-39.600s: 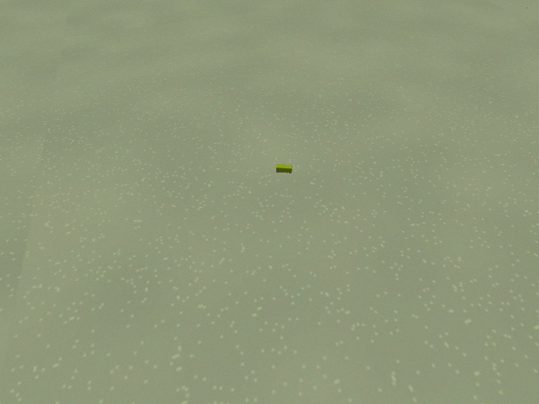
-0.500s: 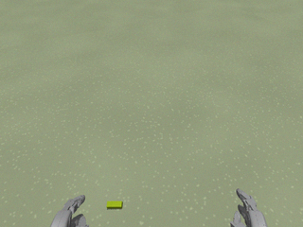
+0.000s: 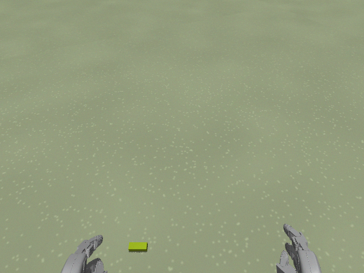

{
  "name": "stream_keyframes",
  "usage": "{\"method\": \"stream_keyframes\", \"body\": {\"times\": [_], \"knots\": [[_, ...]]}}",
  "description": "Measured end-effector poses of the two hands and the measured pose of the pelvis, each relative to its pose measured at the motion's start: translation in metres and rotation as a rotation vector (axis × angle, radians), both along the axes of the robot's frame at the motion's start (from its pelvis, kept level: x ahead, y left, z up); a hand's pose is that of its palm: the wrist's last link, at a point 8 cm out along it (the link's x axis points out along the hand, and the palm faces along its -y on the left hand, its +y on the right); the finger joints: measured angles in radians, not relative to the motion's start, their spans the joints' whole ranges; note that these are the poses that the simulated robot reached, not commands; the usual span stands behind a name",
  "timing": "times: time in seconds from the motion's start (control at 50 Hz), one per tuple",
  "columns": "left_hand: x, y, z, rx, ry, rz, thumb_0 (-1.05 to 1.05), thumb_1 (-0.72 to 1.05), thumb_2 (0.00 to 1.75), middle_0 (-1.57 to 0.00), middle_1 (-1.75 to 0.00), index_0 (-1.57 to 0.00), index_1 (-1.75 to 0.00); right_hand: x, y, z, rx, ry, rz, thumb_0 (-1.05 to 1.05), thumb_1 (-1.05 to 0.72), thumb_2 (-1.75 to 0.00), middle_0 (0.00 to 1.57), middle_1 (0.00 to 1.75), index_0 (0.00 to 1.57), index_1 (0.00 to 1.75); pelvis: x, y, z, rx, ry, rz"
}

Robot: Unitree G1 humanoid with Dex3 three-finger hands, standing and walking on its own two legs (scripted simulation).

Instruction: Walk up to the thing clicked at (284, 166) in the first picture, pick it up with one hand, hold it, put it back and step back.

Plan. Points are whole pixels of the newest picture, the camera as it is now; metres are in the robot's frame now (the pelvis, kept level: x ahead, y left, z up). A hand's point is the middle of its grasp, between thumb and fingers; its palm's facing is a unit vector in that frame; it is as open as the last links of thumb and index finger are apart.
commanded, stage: home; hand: left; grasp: from above
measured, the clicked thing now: (138, 246) +0.41 +0.24 -0.70
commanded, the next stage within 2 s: stand in 0.80 s
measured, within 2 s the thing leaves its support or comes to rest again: neither
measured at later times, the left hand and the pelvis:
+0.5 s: hand (106, 272) +0.17 +0.18 -0.05, palm faces +0.05 -0.98 -0.19, open 7.4 cm; pelvis +0.01 +0.00 +0.00, yaw +0 degrees
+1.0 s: hand out of the picture +0.17 +0.20 -0.07, palm faces +0.02 -0.95 -0.30, open 7.4 cm; pelvis +0.00 +0.00 +0.01, yaw +0 degrees
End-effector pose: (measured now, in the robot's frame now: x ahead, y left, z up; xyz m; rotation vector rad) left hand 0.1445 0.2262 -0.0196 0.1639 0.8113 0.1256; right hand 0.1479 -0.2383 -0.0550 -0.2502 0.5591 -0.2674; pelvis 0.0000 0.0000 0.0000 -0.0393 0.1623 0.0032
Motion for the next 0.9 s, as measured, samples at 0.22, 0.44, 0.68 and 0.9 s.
{"method": "stream_keyframes", "body": {"times": [0.22,0.44,0.68,0.9], "knots": [[0.005,0.0,0.001,0.003,-0.004,-0.003,0.02,0.91,0.9,-0.2,-0.3,-0.2,-0.3,0.001,-0.001,-0.001,-0.001,0.01,-0.006,0.01,-0.9,-0.9,0.2,0.3,0.2,0.3,0.003,0.0,0.0,0.001,0.003,-0.001],[0.008,-0.001,-0.001,-0.001,0.001,-0.002,0.02,0.91,0.9,-0.2,-0.3,-0.2,-0.3,0.003,-0.003,-0.003,-0.001,0.018,-0.013,0.01,-0.9,-0.9,0.2,0.3,0.2,0.3,0.006,0.0,-0.001,0.0,0.01,-0.002],[0.01,-0.001,-0.001,0.0,-0.003,0.001,0.02,0.91,0.9,-0.2,-0.3,-0.2,-0.3,0.007,-0.002,-0.002,0.0,0.019,-0.011,0.01,-0.9,-0.9,0.2,0.3,0.2,0.3,0.009,-0.001,-0.001,0.0,0.013,-0.001],[0.009,0.001,-0.001,0.001,-0.002,-0.002,0.02,0.91,0.9,-0.2,-0.3,-0.2,-0.3,0.007,-0.001,-0.002,-0.001,0.019,-0.01,0.01,-0.9,-0.9,0.2,0.3,0.2,0.3,0.008,0.001,-0.001,-0.002,0.013,-0.001]]}}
